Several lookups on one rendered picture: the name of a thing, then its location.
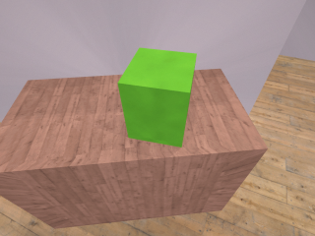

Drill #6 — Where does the pedestal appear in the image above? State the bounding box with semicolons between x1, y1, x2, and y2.
0;69;268;229

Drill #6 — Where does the carton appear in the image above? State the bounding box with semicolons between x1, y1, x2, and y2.
117;47;197;148

